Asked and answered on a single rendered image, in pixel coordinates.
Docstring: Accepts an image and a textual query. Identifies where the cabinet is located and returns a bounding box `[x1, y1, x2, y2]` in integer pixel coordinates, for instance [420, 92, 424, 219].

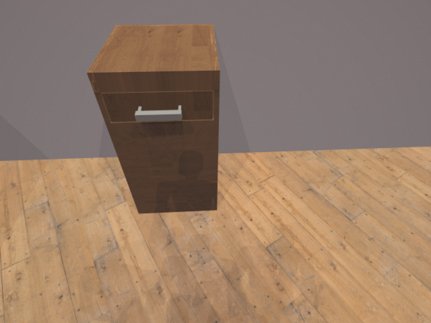
[87, 24, 220, 214]

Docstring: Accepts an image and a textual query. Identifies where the drawer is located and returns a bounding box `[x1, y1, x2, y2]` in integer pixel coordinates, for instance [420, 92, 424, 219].
[102, 90, 213, 122]

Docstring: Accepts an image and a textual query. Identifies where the handle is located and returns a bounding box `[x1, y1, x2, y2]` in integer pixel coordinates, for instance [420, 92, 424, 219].
[135, 106, 182, 121]

